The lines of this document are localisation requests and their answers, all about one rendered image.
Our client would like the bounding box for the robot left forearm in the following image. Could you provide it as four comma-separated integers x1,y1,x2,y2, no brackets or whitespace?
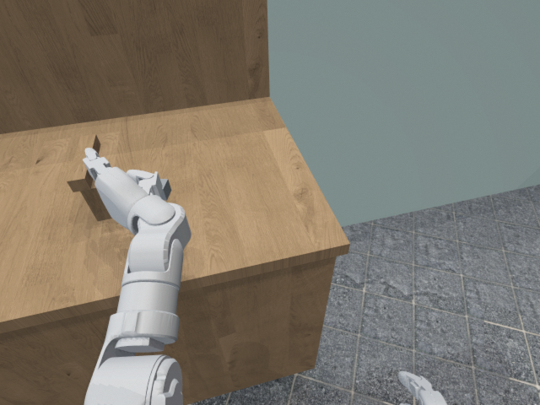
84,195,192,405

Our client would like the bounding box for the robot left upper arm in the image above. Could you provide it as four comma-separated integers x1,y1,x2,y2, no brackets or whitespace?
86,354,183,405

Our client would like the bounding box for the robot left hand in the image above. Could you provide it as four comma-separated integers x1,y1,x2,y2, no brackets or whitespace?
83,148,162,230

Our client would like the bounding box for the counter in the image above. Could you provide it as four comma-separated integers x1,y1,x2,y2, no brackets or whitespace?
0,0,350,405

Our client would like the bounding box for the robot right hand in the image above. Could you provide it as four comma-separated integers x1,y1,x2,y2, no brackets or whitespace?
398,371,447,405

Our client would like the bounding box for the tap lever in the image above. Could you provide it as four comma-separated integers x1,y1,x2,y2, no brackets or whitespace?
160,179,171,201

